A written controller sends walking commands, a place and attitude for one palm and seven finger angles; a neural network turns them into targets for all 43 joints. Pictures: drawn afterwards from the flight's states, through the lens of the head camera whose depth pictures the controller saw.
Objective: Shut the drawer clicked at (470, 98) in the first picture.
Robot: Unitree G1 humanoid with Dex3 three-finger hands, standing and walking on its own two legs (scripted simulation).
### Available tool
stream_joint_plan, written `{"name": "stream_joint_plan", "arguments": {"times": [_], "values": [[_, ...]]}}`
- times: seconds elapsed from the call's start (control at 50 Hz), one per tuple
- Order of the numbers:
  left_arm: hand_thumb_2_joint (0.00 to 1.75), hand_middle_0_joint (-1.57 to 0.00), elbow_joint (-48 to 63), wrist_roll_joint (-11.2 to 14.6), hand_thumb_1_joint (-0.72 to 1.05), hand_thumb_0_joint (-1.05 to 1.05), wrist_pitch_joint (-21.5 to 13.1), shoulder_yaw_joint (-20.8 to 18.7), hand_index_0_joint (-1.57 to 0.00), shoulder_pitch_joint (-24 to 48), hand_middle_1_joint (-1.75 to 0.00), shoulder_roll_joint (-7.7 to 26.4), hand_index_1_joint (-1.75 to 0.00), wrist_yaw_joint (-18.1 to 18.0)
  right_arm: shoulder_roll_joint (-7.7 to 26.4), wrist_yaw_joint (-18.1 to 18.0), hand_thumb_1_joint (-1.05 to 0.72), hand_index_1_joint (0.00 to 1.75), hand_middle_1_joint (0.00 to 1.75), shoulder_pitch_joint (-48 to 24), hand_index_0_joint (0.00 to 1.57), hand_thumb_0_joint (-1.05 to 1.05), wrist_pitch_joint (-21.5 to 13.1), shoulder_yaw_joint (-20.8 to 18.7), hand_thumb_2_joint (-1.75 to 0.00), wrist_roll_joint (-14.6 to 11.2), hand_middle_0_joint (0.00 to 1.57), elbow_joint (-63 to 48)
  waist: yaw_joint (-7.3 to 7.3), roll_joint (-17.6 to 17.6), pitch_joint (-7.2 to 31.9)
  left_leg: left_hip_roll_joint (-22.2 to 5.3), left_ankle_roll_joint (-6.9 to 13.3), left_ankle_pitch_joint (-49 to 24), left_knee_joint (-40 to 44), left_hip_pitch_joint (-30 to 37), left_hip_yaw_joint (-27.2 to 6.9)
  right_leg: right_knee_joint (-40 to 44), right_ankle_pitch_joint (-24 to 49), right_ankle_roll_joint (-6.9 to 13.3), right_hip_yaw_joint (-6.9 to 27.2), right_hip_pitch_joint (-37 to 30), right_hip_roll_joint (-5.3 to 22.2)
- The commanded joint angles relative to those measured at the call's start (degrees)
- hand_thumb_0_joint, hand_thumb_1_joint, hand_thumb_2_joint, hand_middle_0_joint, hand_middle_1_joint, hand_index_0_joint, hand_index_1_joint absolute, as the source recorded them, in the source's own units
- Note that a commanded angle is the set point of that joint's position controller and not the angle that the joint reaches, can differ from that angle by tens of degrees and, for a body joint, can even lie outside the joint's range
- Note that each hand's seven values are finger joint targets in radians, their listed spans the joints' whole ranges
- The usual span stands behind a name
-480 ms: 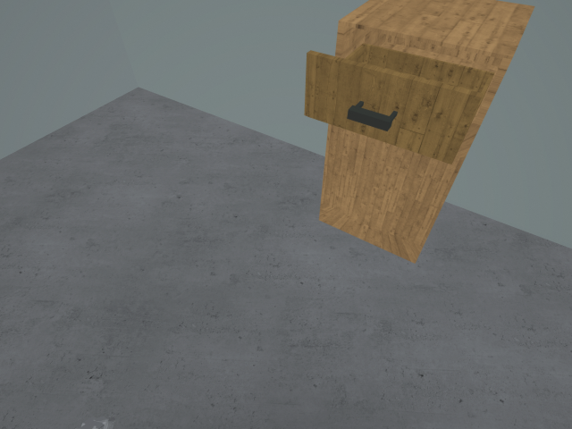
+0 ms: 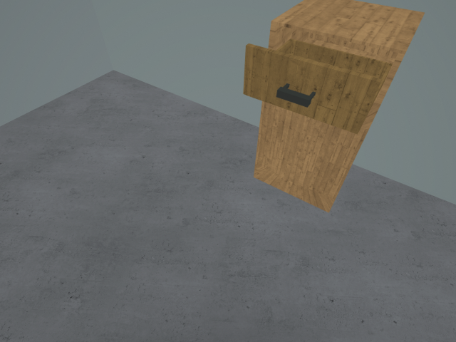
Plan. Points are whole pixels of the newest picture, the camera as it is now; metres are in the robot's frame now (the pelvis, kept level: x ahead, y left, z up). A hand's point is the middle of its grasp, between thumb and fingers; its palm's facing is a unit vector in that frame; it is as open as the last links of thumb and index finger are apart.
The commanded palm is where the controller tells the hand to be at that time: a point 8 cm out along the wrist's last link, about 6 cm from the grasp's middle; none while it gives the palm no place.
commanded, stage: stand and wait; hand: left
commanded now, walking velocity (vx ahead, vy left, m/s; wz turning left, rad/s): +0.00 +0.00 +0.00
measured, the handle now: (296, 93) +0.83 -0.17 +0.01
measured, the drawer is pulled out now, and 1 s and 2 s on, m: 0.23 0.23 0.23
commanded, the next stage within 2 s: look at it before walking up in 0.42 s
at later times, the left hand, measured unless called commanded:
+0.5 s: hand out of the picture +0.06 +0.25 -0.15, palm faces -0.03 -0.94 -0.34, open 7.4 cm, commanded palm none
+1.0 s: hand out of the picture +0.06 +0.25 -0.15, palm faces -0.02 -0.94 -0.34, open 7.4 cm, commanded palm none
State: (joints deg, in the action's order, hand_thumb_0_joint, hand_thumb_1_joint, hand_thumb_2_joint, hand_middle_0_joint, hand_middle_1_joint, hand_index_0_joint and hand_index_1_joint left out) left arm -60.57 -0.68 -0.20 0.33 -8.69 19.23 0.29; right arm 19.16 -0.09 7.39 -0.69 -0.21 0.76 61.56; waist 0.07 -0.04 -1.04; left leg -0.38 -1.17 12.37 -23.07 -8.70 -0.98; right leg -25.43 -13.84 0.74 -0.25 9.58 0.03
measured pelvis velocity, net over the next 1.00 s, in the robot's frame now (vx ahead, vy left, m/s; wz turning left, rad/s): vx -0.01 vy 0.00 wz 0.00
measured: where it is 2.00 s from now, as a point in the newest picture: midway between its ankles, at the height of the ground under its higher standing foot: outside the picture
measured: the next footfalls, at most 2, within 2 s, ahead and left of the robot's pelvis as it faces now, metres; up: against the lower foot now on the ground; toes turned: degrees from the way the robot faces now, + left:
left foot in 1.96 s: +0.03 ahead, +0.13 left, +0.00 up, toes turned -22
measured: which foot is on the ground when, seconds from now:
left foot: down 0.00-1.00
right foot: down 0.00-1.00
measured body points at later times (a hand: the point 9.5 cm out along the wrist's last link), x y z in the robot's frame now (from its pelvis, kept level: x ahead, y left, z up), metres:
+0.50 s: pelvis -0.01 +0.00 +0.00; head -0.02 +0.00 +0.45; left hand +0.06 +0.30 -0.13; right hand +0.05 -0.29 -0.13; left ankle +0.00 +0.13 -0.74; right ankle +0.00 -0.11 -0.74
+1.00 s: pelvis -0.01 +0.00 +0.00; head -0.01 +0.00 +0.45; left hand +0.07 +0.30 -0.13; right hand +0.07 -0.29 -0.13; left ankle +0.00 +0.13 -0.74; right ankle +0.00 -0.11 -0.74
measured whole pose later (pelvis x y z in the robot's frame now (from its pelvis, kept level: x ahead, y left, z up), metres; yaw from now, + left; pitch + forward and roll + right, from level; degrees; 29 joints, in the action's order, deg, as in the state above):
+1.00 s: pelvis -0.01 +0.00 +0.00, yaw +0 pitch -2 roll +0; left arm -62.5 -0.8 -0.5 0.2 -8.3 19.6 0.3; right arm 19.1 0.1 7.3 -1.0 0.0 0.5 64.0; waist 0.1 -0.2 -1.5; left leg -0.2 -0.9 10.3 -20.1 -7.9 -1.1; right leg -22.1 -11.6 0.4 -0.3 8.5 0.2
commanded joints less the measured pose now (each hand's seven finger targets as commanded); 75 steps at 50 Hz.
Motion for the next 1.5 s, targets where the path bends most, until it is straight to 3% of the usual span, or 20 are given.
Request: {"name": "stream_joint_plan", "arguments": {"times": [0.0, 0.18, 0.36, 0.5, 0.68, 0.9, 0.98, 1.04, 1.18, 1.2, 1.24, 1.26, 1.38, 1.42, 1.44, 1.46, 1.48], "values": [[0.9, -0.2, 3.5, 0.12, 0.9, 0.0, -1.51, -2.84, -0.2, 3.43, -0.3, 12.28, -0.3, -0.92, 11.16, -0.88, -0.9, 0.3, 0.3, -2.74, 0.2, 0.0, -1.51, -2.15, -0.9, -0.02, 0.2, -3.79, 0.01, -0.24, 3.63, -5.68, 2.61, -8.23, 3.22, 0.1, -4.37, 5.5, 8.6, 1.92, 6.97, -1.29, 6.91], [0.9, -0.2, 2.18, 0.14, 0.9, 0.0, -1.27, -2.55, -0.2, 3.31, -0.3, 12.44, -0.3, -0.75, 11.79, -0.76, -0.9, 0.3, 0.3, -2.26, 0.2, 0.0, -1.38, -1.94, -0.9, -0.04, 0.2, -2.28, 0.04, -0.18, 0.99, -5.64, 2.5, -3.88, 5.06, -0.78, -4.86, 7.64, 1.75, 1.65, 7.63, 0.85, 6.65], [0.9, -0.2, 2.0, -0.01, 0.9, 0.0, -1.19, -2.57, -0.2, 3.12, -0.3, 12.33, -0.3, -0.7, 11.75, -0.62, -0.9, 0.3, 0.3, -1.53, 0.2, 0.0, -1.44, -1.96, -0.9, -0.01, 0.2, -1.66, 0.06, -0.44, 0.73, -5.58, 2.58, -1.98, 5.74, -1.53, -5.36, 8.22, -1.25, 1.48, 7.74, 1.4, 6.61], [0.9, -0.2, 1.84, 0.01, 0.9, 0.0, -1.41, -2.6, -0.2, 2.8, -0.3, 12.17, -0.3, -0.78, 11.62, -0.68, -0.9, 0.3, 0.3, -1.42, 0.2, 0.0, -1.6, -1.92, -0.9, -0.11, 0.2, -1.54, 0.06, -0.16, 2.12, -5.96, 2.54, -5.33, 5.37, -0.52, -5.32, 7.44, 3.48, 1.52, 7.32, 0.16, 6.64], [0.9, -0.2, 1.72, -0.02, 0.9, 0.0, -1.34, -2.55, -0.2, 2.87, -0.3, 11.95, -0.3, -0.77, 11.63, -0.68, -0.9, 0.3, 0.3, -1.68, 0.2, 0.0, -1.6, -1.88, -0.9, -0.14, 0.2, -1.36, 0.12, 0.2, 1.51, -5.99, 2.5, -4.71, 6.13, -0.59, -5.53, 7.7, 3.04, 1.29, 7.11, 0.13, 6.57], [0.9, -0.2, 1.73, -0.04, 0.9, 0.0, -1.52, -2.53, -0.2, 2.87, -0.3, 12.08, -0.3, -0.84, 11.53, -0.74, -0.9, 0.3, 0.3, -1.93, 0.2, 0.0, -1.58, -1.88, -0.9, -0.26, 0.2, -1.44, 0.0, 0.13, 2.72, -6.27, 2.43, -8.35, 5.73, 0.91, -5.4, 7.4, 7.76, 1.31, 6.61, -1.32, 6.75], [0.9, -0.2, 1.52, -0.04, 0.9, 0.0, -1.43, -2.44, -0.2, 2.97, -0.3, 12.08, -0.3, -0.8, 11.72, -0.7, -0.9, 0.3, 0.3, -2.46, 0.2, 0.0, -1.49, -1.79, -0.9, -0.23, 0.2, -1.32, 0.08, -0.13, 1.3, -6.12, 2.42, -6.69, 6.36, 0.51, -5.41, 8.1, 5.94, 1.21, 6.83, -0.52, 6.74], [0.9, -0.2, 1.63, -0.02, 0.9, 0.0, -1.44, -2.55, -0.2, 2.75, -0.3, 12.09, -0.3, -0.8, 11.75, -0.72, -0.9, 0.3, 0.3, -2.41, 0.2, 0.0, -1.53, -1.77, -0.9, -0.21, 0.2, -1.41, 0.19, 0.29, 2.37, -6.15, 2.4, -6.86, 6.33, 0.89, -5.41, 8.05, 5.97, 1.19, 6.75, -1.2, 6.79], [0.9, -0.2, 2.04, -0.06, 0.9, 0.0, -1.31, -2.76, -0.2, 3.17, -0.3, 12.39, -0.3, -0.69, 12.14, -0.96, -0.9, 0.3, 0.3, -2.44, 0.2, 0.0, -1.61, -2.04, -0.9, -0.13, 0.2, -1.46, -0.02, 0.44, 2.26, -6.6, 2.2, -8.82, 5.32, 2.53, -4.13, 7.34, 10.3, 1.55, 7.64, -0.26, 6.44], [0.9, -0.2, 2.19, -0.11, 0.9, 0.0, -0.99, -2.82, -0.2, 2.66, -0.3, 11.58, -0.3, -0.7, 10.84, -1.06, -0.9, 0.3, 0.3, -1.32, 0.2, 0.0, -1.49, -2.0, -0.9, -0.17, 0.2, -1.59, -0.12, -0.15, 2.98, -6.9, 2.1, -9.84, 4.05, 2.68, -3.21, 6.1, 12.8, 1.63, 7.82, -0.33, 6.45], [0.9, -0.2, 2.41, -0.06, 0.9, 0.0, 0.35, -2.29, -0.2, 0.03, -0.3, 6.82, -0.3, -0.91, 5.73, -1.31, -0.9, 0.3, 0.3, 1.02, 0.2, 0.0, -0.66, -1.39, -0.9, -0.09, 0.2, -1.81, -0.25, -0.56, 2.42, -6.89, 1.23, -8.85, 1.73, 2.01, -1.07, 3.83, 14.54, 1.14, 8.78, 1.8, 6.35], [0.9, -0.2, 2.9, -0.12, 0.9, 0.0, 0.9, -2.27, -0.2, -0.72, -0.3, 6.17, -0.3, -0.94, 5.01, -1.45, -0.9, 0.3, 0.3, 2.05, 0.2, 0.0, -0.16, -1.47, -0.9, -0.09, 0.2, -2.38, -0.39, -0.53, 1.98, -7.0, 0.93, -7.72, 0.93, 1.49, -0.28, 2.81, 14.32, 1.05, 9.37, 3.03, 6.03], [0.9, -0.2, 7.7, -0.47, 0.9, 0.0, 2.19, -3.61, -0.2, -3.01, -0.3, 4.78, -0.3, -0.2, 6.74, -1.91, -0.9, 0.3, 0.3, 2.08, 0.2, 0.0, 0.72, -3.76, -0.9, 0.07, 0.2, -7.48, 0.03, 4.32, 1.18, -12.16, 3.74, -3.57, 0.55, -0.71, -1.96, -8.48, 9.79, 0.36, 7.57, 10.35, 1.45], [0.9, -0.2, 8.37, -0.51, 0.9, 0.0, 2.33, -3.96, -0.2, -5.07, -0.3, 3.61, -0.3, 0.06, 6.94, -1.84, -0.9, 0.3, 0.3, 0.73, 0.2, 0.0, 0.66, -4.51, -0.9, 0.07, 0.2, -9.05, 1.13, 7.26, 1.92, -15.54, 5.83, -4.96, 0.64, -3.1, -2.95, -14.82, 4.39, -0.11, 5.02, 9.95, 0.15], [0.9, -0.2, 8.78, -0.56, 0.9, 0.0, 2.44, -4.17, -0.2, -5.91, -0.3, 2.87, -0.3, 0.21, 6.89, -1.76, -0.9, 0.3, 0.3, 0.04, 0.2, 0.0, 0.57, -4.77, -0.9, 0.13, 0.2, -9.69, 1.64, 9.08, 1.63, -16.88, 6.79, -6.19, 0.42, -4.56, -2.98, -17.44, -1.61, -0.41, 3.44, 9.58, -0.33], [0.9, -0.2, 8.93, -0.55, 0.9, 0.0, 2.52, -4.37, -0.2, -7.16, -0.3, 2.22, -0.3, 0.37, 6.75, -1.66, -0.9, 0.3, 0.3, -0.86, 0.2, 0.0, 0.55, -4.92, -0.9, 0.18, 0.2, -10.31, 2.42, 9.79, 1.47, -17.64, 7.35, -6.91, -0.69, -6.31, -2.23, -17.88, -5.69, -0.66, 1.87, 8.14, -0.11], [0.9, -0.2, 8.84, -0.58, 0.9, 0.0, 2.42, -4.66, -0.2, -9.26, -0.3, 1.85, -0.3, 0.49, 6.48, -1.57, -0.9, 0.3, 0.3, -2.06, 0.2, 0.0, 0.67, -5.11, -0.9, 0.21, 0.2, -11.1, 3.49, 9.12, 1.29, -17.19, 6.77, -6.35, -4.03, -8.54, -0.34, -15.45, -4.6, -0.56, 1.69, 5.82, 0.64]]}}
